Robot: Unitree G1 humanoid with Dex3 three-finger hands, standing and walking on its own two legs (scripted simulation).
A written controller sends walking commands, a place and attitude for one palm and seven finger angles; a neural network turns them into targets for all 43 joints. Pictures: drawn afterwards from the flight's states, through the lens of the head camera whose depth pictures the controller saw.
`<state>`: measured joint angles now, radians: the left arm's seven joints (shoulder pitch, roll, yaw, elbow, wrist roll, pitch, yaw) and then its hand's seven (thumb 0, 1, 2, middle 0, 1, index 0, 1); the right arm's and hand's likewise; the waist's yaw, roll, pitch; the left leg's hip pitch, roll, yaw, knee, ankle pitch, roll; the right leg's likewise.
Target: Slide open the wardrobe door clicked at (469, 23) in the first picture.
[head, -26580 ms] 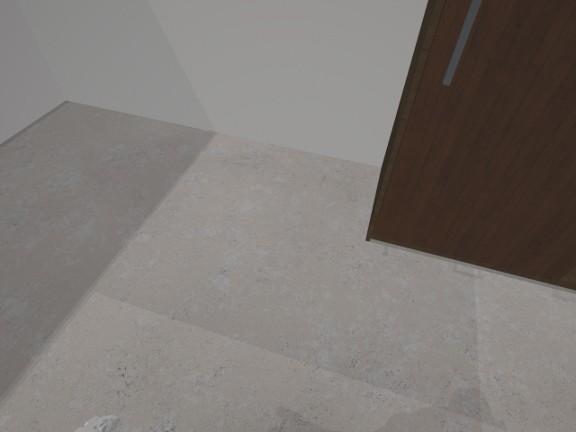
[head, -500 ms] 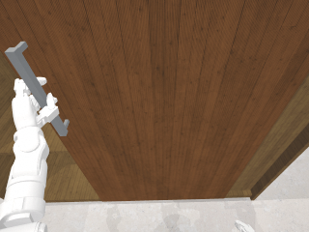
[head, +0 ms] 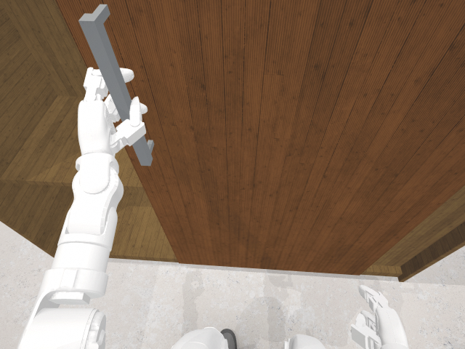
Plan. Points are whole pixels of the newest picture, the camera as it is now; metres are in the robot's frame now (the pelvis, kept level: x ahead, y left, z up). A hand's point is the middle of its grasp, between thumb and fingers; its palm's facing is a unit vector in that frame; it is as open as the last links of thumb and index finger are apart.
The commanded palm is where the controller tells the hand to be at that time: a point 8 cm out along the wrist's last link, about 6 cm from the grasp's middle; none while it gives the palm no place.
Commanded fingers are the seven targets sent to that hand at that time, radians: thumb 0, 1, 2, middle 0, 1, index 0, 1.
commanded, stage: stop walking and hold the door there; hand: left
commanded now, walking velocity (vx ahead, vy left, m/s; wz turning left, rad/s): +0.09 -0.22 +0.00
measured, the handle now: (128, 100) +0.45 +0.22 +0.17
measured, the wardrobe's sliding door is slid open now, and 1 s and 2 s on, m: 0.55 0.55 0.54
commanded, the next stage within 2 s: loosen the grip on the handle in 0.90 s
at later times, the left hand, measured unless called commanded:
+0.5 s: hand (135, 124) +0.40 +0.19 +0.17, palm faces +0.08 -0.99 -0.10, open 6.0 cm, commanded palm +0.38 +0.22 +0.14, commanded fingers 0.00 0.90 0.90 -0.45 -1.40 -0.45 -1.40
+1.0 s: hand (134, 123) +0.40 +0.19 +0.17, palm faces +0.10 -0.99 -0.13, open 6.0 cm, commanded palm +0.37 +0.24 +0.16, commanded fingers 0.00 0.78 0.84 -0.45 -1.40 -0.45 -1.40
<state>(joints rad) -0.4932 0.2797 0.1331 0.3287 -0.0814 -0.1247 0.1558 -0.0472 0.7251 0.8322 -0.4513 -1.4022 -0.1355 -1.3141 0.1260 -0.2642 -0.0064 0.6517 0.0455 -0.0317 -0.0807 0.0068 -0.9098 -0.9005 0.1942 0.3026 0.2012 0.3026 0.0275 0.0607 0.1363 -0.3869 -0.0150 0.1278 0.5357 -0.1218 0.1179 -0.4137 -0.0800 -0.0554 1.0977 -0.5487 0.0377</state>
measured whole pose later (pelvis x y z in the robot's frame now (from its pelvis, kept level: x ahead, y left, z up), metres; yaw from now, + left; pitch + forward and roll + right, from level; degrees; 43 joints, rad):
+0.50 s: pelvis -0.03 +0.07 +0.00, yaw -4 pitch -4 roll -1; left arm -0.57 0.26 0.13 0.35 -0.09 -0.08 0.09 -0.02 0.75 0.83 -0.45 -1.40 -0.23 -1.39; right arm 0.18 -0.24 0.02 0.67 0.03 -0.06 -0.06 0.01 -0.91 -0.90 0.20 0.30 0.20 0.30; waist -0.02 0.03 0.20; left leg -0.35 0.03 0.06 0.57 -0.14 0.03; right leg -0.35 -0.01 0.01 0.94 -0.53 0.03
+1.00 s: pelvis -0.02 +0.06 +0.01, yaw -4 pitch -1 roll +0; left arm -0.59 0.25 0.09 0.57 -0.08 -0.13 0.09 -0.01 0.75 0.81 -0.45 -1.40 -0.26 -1.39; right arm 0.18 -0.27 0.01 0.70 0.04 -0.03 -0.09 0.01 -0.91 -0.90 0.20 0.30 0.20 0.30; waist 0.02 0.03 0.05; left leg -0.30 0.05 0.06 0.55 -0.23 -0.01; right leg -0.21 -0.03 -0.06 0.56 -0.32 0.01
